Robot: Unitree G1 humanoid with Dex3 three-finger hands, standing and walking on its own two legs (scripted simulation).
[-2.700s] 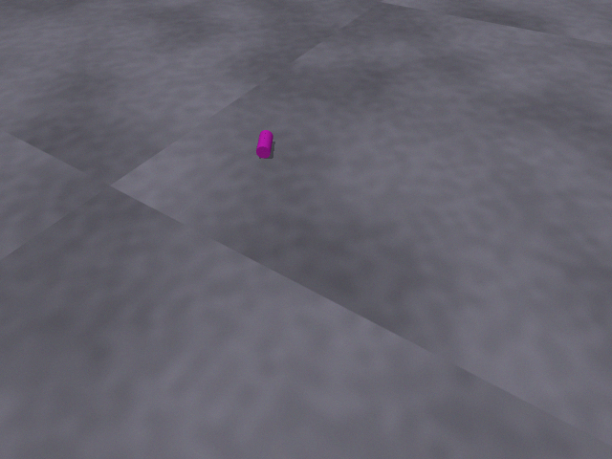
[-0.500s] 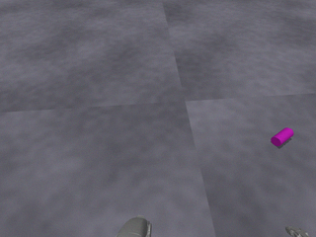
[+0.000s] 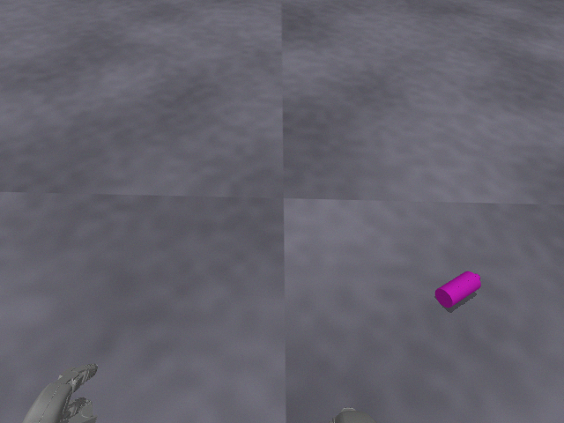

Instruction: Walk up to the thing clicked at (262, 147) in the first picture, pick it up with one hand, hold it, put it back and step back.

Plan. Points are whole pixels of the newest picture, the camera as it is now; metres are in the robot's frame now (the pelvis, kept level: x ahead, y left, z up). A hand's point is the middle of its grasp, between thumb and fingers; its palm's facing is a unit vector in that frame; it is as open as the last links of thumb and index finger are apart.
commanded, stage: walk up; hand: left
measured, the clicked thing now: (460, 287) +0.69 -0.73 -0.69
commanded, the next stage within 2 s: none
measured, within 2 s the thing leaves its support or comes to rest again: neither
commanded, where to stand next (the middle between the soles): +0.45 -1.06 m, yaw +28 degrees
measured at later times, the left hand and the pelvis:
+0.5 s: hand out of the picture +0.14 +0.07 -0.14, palm faces +0.10 -0.96 -0.27, open 7.4 cm; pelvis +0.12 -0.20 +0.02, yaw +11 degrees
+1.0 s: hand (407, 422) +0.15 -0.18 -0.10, palm faces +0.30 -0.87 -0.40, open 7.4 cm; pelvis +0.21 -0.46 +0.03, yaw +19 degrees
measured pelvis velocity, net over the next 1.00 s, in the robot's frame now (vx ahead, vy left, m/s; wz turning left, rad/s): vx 0.21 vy -0.46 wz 0.34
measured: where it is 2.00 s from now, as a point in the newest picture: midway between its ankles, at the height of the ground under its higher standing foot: (544, 381)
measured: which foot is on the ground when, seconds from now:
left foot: up 0.00-0.30, down 0.32-0.72, up 0.74-1.00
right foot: down 0.00-0.34, up 0.36-0.68, down 0.70-1.00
